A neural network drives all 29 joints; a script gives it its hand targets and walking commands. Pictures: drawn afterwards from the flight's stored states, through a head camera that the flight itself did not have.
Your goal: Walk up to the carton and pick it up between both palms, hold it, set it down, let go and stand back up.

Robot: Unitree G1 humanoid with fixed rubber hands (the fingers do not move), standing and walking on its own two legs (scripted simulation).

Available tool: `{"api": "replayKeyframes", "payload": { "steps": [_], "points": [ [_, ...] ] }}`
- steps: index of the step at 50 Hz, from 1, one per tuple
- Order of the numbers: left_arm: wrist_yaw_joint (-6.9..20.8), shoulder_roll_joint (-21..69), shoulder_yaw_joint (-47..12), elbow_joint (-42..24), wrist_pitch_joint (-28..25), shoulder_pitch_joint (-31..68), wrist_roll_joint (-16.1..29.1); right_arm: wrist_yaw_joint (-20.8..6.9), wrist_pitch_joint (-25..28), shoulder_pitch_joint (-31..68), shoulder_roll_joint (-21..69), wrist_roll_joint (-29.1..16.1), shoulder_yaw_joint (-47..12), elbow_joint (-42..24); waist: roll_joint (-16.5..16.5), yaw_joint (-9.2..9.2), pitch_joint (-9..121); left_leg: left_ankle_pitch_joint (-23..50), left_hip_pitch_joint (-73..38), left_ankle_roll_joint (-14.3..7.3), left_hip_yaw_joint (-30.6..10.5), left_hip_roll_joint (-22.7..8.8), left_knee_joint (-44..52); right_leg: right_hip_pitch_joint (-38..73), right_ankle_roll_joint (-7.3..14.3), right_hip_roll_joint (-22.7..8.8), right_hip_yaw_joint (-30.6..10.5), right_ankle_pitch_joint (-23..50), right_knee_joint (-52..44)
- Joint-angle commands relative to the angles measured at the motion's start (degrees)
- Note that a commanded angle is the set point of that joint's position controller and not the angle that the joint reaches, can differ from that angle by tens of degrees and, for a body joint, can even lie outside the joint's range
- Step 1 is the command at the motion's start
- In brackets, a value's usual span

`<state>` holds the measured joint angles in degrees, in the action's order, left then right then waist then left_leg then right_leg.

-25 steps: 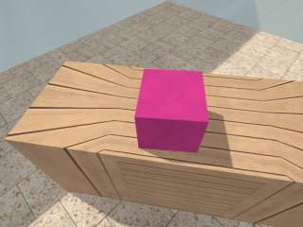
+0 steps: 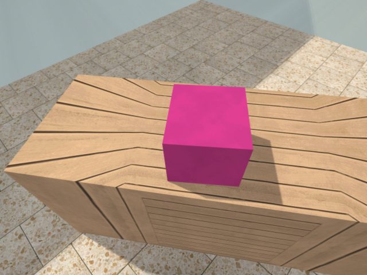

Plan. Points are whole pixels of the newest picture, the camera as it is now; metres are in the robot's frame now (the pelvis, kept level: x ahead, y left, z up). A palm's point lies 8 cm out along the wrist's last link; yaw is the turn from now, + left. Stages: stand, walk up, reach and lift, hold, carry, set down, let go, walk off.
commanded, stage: stand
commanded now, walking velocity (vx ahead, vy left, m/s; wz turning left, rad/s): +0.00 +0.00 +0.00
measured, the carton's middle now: (205, 134) +0.50 -0.06 -0.04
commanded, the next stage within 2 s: none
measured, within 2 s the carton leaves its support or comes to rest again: neither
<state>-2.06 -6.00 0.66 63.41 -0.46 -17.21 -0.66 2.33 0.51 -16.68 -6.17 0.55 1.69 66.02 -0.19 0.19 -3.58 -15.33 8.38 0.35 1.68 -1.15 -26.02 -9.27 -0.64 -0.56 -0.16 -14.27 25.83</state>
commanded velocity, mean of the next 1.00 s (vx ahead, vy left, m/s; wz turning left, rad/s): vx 0.00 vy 0.00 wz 0.00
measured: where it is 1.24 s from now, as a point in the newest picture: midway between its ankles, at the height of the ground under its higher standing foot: outside the picture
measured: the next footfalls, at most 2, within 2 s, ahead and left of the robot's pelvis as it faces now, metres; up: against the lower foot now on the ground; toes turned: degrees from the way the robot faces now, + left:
none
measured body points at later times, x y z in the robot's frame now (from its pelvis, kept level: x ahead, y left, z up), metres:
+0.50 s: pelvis +0.00 +0.00 +0.00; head +0.01 +0.00 +0.45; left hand +0.00 +0.22 -0.16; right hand +0.00 -0.22 -0.16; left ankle -0.01 +0.12 -0.74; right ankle +0.00 -0.13 -0.74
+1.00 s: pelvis -0.01 +0.00 +0.00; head +0.00 +0.00 +0.45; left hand -0.02 +0.23 -0.16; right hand -0.01 -0.23 -0.15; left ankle -0.01 +0.12 -0.74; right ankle +0.00 -0.13 -0.74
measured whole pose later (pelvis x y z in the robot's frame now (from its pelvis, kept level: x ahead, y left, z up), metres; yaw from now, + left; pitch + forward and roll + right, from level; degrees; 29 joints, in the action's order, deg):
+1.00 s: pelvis -0.01 +0.00 +0.00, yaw +1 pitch -2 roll +0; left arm -2.6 -9.0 -0.9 61.9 -0.9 -18.2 0.1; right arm 2.7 1.4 -18.4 -9.5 -0.3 -1.0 61.3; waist 0.1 -0.1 -3.0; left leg -14.1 8.4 0.2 0.9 -0.5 -24.9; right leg -9.0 -1.0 -1.3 0.5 -13.4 24.9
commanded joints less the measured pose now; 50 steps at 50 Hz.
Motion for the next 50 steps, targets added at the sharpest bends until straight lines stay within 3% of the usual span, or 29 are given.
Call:
{"api": "replayKeyframes", "payload": {
  "steps": [1, 6, 8, 9, 11, 49, 50],
  "points": [
    [-0.22, -5.02, 0.67, -0.77, -0.31, -4.76, 0.03, 0.23, 0.21, -5.30, -4.30, 0.06, 0.74, -0.52, 0.15, -0.07, -2.25, 8.00, 1.76, -2.20, -4.51, -4.13, 6.07, -2.37, 1.84, -3.68, -3.80, 9.65, -5.13],
    [-0.23, -4.88, 0.67, -0.72, -0.32, -4.54, 0.01, 0.31, 0.28, -5.42, -4.51, -0.03, 0.78, -0.42, -0.56, -0.07, -2.16, 9.06, 1.45, -2.24, -4.45, -4.27, 5.96, -2.14, 1.95, -3.85, -3.79, 10.32, -4.97],
    [-0.25, -5.04, 0.78, -0.67, -0.29, -4.46, -0.04, 0.28, 0.26, -5.58, -4.41, 0.04, 0.80, -0.44, 0.59, -0.01, -2.10, 8.83, 1.23, -2.23, -4.50, -4.25, 5.89, -2.23, 1.93, -3.72, -3.67, 10.04, -5.01],
    [-1.09, -7.85, 0.92, -1.66, -0.93, -4.86, 0.95, 0.72, 1.02, -6.10, -7.20, -1.26, 0.34, -2.51, 0.81, -0.11, -1.59, 11.33, 1.25, -0.86, -4.62, -5.53, 6.43, -1.54, 0.99, -5.29, -3.45, 11.14, -5.17],
    [-1.34, -6.98, 0.59, -1.34, -1.18, -4.46, 1.12, 0.84, 1.32, -5.48, -6.56, -1.43, 0.06, -2.55, 0.52, -0.19, -1.25, 12.12, 0.77, -0.44, -4.55, -5.36, 6.44, -1.39, 0.64, -5.26, -3.54, 11.64, -5.21],
    [-0.72, -9.24, -0.76, -2.68, -0.83, -5.55, 0.72, 0.59, 1.27, -6.81, -9.18, -0.85, -1.69, -6.01, 0.28, -0.29, -2.61, 6.59, 3.25, -0.55, -5.23, -4.78, 7.31, -2.21, 0.60, -5.38, -3.13, 6.17, -6.43],
    [0.21, -6.76, -0.57, -1.89, -0.16, -5.10, 0.18, -0.13, 0.43, -5.79, -6.61, 0.04, -1.09, -4.97, -1.19, -0.13, -2.79, 5.12, 3.51, -1.89, -5.29, -4.12, 7.14, -2.78, 1.47, -4.02, -3.53, 6.62, -6.04]
  ]
}}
